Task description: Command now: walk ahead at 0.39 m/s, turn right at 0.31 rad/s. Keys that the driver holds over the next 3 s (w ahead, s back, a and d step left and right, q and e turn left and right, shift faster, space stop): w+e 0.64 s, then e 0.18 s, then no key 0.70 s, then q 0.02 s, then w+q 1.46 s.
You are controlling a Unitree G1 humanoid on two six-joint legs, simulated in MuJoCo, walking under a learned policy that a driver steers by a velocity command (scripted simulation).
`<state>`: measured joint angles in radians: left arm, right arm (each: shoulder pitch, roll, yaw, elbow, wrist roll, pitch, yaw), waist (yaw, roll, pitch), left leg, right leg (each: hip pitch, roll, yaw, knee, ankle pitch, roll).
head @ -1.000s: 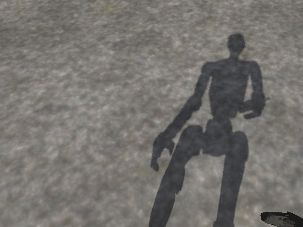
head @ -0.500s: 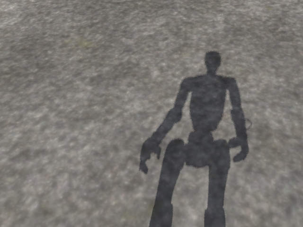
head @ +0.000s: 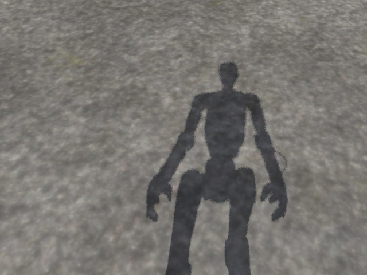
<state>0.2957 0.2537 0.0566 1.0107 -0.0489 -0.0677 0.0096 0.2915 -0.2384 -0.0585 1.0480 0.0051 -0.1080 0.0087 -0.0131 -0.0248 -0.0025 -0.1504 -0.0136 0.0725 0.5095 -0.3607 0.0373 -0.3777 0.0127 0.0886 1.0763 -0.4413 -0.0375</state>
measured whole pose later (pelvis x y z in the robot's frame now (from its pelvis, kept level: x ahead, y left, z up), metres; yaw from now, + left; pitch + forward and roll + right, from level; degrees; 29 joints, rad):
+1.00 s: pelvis +0.48 -0.11 +0.00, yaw -32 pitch +2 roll +0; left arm 0.26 0.31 0.07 0.76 -0.02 0.03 0.04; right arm 0.07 -0.23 -0.03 0.77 -0.03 -0.06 0.00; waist 0.02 -0.02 0.06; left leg -0.40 -0.02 0.01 0.46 -0.09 0.03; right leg -0.48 0.04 0.09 1.18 -0.52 0.05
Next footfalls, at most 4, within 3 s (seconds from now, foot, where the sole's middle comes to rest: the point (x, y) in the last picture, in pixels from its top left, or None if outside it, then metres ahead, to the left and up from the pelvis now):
0.34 right None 0.32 -0.15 -0.77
0.84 left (205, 242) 0.65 -0.08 -0.77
1.20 right None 0.49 -0.27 -0.77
1.88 left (208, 219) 0.75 -0.10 -0.77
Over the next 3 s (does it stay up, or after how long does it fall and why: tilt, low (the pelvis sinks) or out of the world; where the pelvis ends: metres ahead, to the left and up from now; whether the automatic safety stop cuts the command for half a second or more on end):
stays up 1.21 -0.19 -0.01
